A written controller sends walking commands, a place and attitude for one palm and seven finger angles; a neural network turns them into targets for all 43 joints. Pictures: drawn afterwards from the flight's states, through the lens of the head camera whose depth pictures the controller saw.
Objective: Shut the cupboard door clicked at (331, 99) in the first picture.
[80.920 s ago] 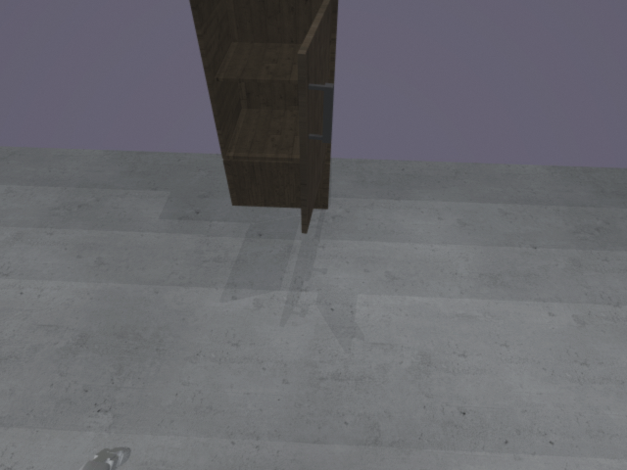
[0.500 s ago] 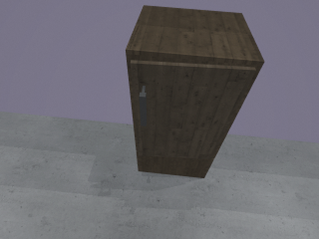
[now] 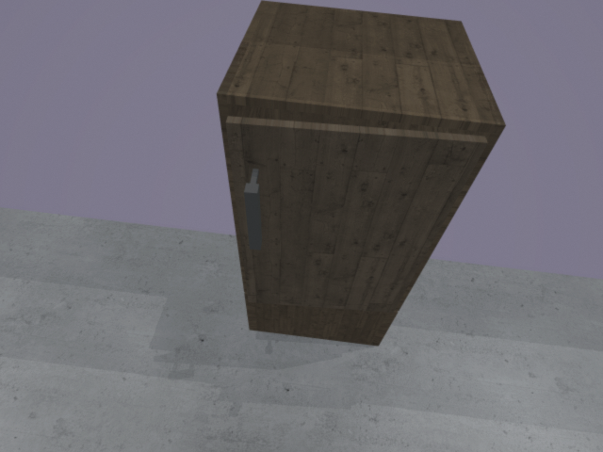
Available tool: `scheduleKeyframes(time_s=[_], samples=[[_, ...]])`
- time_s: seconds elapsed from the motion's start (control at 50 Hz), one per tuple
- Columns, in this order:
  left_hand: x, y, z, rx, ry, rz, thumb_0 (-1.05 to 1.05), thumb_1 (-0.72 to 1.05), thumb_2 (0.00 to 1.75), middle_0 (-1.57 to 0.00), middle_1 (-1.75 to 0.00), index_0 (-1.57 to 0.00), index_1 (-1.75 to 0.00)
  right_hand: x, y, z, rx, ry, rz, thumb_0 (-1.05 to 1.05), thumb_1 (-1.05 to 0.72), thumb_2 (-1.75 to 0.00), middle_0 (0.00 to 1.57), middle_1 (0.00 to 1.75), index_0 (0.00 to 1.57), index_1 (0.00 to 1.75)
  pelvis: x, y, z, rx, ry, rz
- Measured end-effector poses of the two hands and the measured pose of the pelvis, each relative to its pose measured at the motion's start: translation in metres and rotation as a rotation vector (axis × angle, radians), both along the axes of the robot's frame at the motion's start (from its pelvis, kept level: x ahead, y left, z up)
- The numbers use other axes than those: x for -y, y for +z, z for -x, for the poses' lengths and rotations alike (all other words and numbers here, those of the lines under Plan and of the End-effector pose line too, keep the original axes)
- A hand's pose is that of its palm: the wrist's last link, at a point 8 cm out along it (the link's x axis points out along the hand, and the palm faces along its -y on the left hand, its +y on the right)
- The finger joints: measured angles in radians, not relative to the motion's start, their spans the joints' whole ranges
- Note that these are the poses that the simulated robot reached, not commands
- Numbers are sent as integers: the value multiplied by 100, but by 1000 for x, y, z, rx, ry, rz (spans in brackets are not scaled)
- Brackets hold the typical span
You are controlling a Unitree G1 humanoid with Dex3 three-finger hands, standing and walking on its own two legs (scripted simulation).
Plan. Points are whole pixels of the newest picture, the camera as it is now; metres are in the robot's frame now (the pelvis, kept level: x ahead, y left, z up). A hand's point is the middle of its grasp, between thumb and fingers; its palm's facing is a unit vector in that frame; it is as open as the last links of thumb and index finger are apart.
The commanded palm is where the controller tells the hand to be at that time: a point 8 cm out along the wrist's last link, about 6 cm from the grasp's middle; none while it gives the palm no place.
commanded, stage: shuffle to correct the standing spot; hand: left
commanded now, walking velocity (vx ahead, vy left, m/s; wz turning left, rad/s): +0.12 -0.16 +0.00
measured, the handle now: (255, 210) +0.52 +0.12 -0.04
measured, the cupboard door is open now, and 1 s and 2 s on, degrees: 3 3 3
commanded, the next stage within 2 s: come to a stop and stand still in 0.24 s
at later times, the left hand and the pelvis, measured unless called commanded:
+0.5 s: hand out of the picture +0.15 +0.10 -0.17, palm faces -0.01 -0.97 -0.24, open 7.4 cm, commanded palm none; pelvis +0.08 -0.09 -0.01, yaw +0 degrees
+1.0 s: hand out of the picture +0.07 +0.13 -0.16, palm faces +0.07 -0.97 -0.22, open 7.4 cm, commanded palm none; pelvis +0.04 -0.07 +0.01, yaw +0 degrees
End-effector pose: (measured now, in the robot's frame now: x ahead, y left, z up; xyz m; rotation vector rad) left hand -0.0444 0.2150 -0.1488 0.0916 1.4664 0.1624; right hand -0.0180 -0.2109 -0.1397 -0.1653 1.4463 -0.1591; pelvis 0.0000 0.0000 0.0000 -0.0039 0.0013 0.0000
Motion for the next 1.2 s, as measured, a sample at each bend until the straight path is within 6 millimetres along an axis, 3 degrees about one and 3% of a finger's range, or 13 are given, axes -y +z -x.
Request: scheduleKeyframes(time_s=[0.06, 0.12, 0.3, 0.38, 0.44, 0.5, 0.6, 0.72, 0.8, 0.9, 0.98, 1.2], samples=[[2, -6, 0, -41, -2, 23, 0, 91, 90, -20, -30, -19, -30, 5, 1, -22, 53, -3, 30, 1, -92, -90, 20, 30, 20, 30, -1, -3, -10, 14, -22, -10], [4, -4, -15, -68, -38, 34, 0, 91, 90, -20, -30, -19, -30, 11, 8, -32, 104, -30, 49, 1, -92, -90, 20, 30, 20, 30, 0, 0, -19, 22, -36, -12], [14, 19, -112, 115, -45, -3, 1, 93, 90, -20, -30, -19, -30, 35, 25, -29, -11, -3, 19, 0, -91, -90, 20, 30, 20, 30, 30, 19, -42, -2, -5, 23], [30, 22, -151, 154, -89, -34, 1, 93, 90, -20, -30, -19, -30, 63, 14, -38, -26, -31, 3, 1, -91, -90, 20, 30, 20, 30, 55, 14, -55, -5, -13, 22], [45, 13, -175, 209, -111, -76, 1, 92, 90, -20, -30, -19, -30, 92, -6, -50, -25, -44, -8, 1, -91, -90, 20, 30, 20, 30, 79, -4, -69, -4, -12, -14], [65, 14, -186, 220, -108, -81, 0, 92, 90, -20, -30, -19, -30, 114, -13, -70, -12, -42, 9, 1, -91, -90, 20, 30, 20, 30, 88, -6, -75, 9, 1, 7], [85, 19, -196, 255, -88, -62, 0, 92, 90, -20, -30, -20, -30, 129, -1, -109, 63, -10, 28, 1, -91, -90, 20, 30, 20, 30, 95, 3, -73, 7, 7, -15], [74, 14, -186, 285, -44, -51, 0, 92, 90, -20, -30, -20, -30, 122, 16, -147, 170, 61, 48, 0, -91, -90, 20, 30, 20, 30, 89, 5, -61, 6, 20, -17], [54, 2, -166, 247, -15, -46, 0, 91, 90, -20, -30, -20, -30, 106, 22, -152, 241, 79, 63, 0, -91, -90, 20, 30, 20, 30, 78, 0, -53, 21, 19, -13], [41, 11, -136, 176, -3, -58, 0, 91, 90, -20, -30, -20, -30, 85, 27, -139, 229, 91, 37, 0, -91, -90, 20, 30, 20, 30, 70, 10, -46, 13, 14, -3], [40, 16, -110, 122, -2, -63, 0, 91, 90, -20, -30, -19, -30, 81, 26, -129, 225, 75, 30, 0, -93, -90, 20, 30, 20, 30, 67, 14, -41, 5, 7, -7], [74, 23, -63, 66, -36, -51, 0, 91, 90, -20, -30, -19, -30, 94, 7, -66, 133, 8, -21, 0, -94, -90, 20, 30, 20, 30, 78, 14, -18, 19, -2, -17]])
